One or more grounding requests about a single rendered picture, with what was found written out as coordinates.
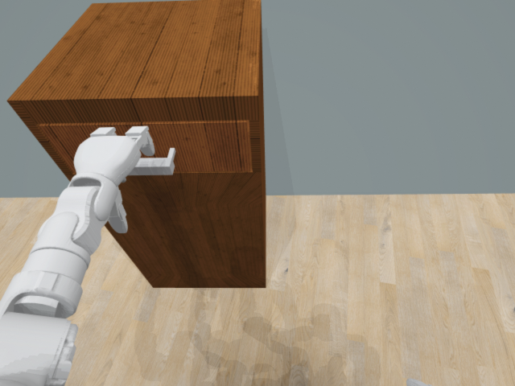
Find handle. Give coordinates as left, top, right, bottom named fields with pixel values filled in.
left=128, top=148, right=175, bottom=175

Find left robot upper arm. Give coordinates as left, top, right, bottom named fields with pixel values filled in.
left=0, top=311, right=78, bottom=386

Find left robot forearm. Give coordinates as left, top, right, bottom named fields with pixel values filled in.
left=0, top=172, right=118, bottom=319

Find robot left hand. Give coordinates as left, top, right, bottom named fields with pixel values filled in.
left=74, top=126, right=155, bottom=233

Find drawer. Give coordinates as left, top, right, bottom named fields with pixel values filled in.
left=39, top=120, right=251, bottom=173

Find cabinet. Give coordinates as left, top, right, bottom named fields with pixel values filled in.
left=7, top=0, right=266, bottom=288

